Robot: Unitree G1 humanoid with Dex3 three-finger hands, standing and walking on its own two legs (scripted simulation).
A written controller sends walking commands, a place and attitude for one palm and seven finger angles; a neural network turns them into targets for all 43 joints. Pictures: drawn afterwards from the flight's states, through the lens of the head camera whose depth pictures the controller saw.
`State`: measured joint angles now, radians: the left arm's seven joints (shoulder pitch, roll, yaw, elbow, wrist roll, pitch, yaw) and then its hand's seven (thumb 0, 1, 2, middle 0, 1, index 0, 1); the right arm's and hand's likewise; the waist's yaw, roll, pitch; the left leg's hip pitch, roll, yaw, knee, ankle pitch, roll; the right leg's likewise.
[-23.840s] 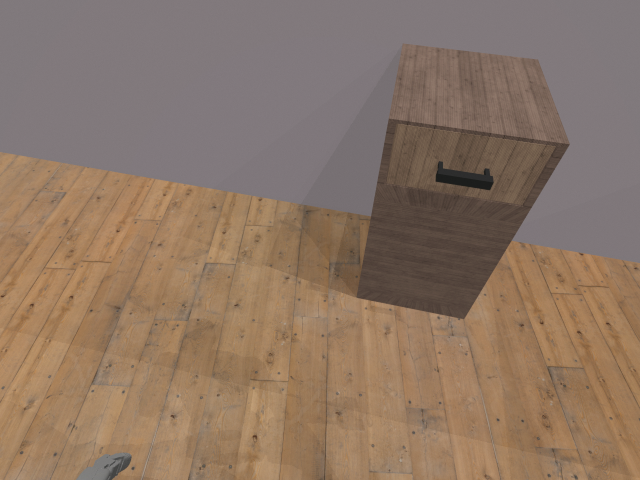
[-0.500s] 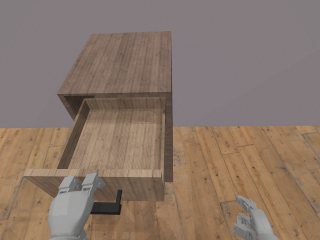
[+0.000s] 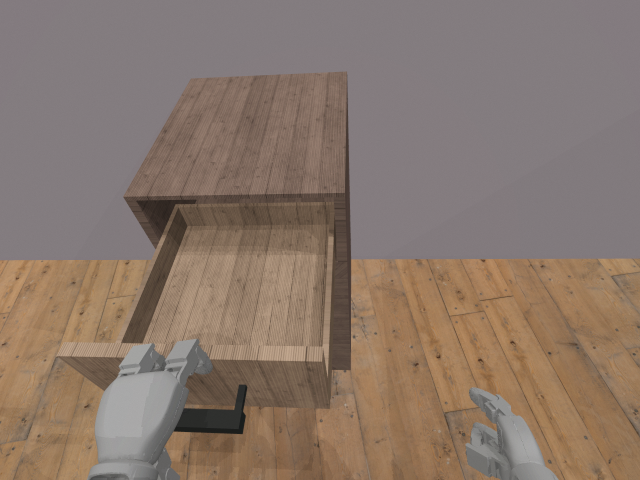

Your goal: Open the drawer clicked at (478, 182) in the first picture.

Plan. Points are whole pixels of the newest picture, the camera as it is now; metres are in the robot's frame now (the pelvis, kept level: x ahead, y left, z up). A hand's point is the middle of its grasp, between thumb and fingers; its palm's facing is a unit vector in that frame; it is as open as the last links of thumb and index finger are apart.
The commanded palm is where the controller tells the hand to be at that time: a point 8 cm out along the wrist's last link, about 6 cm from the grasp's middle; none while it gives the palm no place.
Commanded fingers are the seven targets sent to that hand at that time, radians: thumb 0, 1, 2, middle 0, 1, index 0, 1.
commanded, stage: lift the hand off the handle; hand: left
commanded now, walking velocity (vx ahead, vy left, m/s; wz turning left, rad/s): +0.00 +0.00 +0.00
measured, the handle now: (200, 405) +0.23 +0.21 -0.08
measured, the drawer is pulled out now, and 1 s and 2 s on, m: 0.30 0.30 0.30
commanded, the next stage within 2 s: draw the hand back to the body in 0.66 s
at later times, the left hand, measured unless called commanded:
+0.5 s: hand (157, 400) +0.19 +0.20 +0.06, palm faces +0.05 -0.15 -0.99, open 13.8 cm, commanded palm +0.16 +0.21 +0.12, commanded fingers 0.00 -0.50 0.30 -0.30 -1.20 -0.30 -1.20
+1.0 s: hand (129, 389) +0.19 +0.22 +0.09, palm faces +0.09 -0.14 -0.99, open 13.8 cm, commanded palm +0.16 +0.22 +0.14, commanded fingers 0.00 -0.50 0.30 -0.30 -1.20 -0.30 -1.20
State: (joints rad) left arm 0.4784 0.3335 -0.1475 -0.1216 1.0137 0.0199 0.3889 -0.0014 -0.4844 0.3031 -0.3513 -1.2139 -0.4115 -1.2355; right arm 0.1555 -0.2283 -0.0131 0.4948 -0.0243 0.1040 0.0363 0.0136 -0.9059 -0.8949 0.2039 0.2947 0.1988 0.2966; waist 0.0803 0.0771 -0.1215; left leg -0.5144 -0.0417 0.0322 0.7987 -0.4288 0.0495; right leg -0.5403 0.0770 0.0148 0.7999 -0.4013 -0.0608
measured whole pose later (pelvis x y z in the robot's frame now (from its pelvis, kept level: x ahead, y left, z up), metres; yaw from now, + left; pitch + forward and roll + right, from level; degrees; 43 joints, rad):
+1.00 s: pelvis +0.01 +0.00 +0.02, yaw -1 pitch +4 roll +0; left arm 0.56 0.39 -0.05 -0.37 0.95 0.05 0.28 0.00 -0.49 0.30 -0.32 -1.20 -0.32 -1.20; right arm 0.15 -0.23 0.00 0.49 0.00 0.12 0.06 0.01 -0.91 -0.90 0.20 0.29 0.20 0.30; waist 0.11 0.10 -0.09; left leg -0.35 -0.03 0.04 0.66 -0.39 0.05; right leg -0.37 0.09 0.04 0.65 -0.35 -0.05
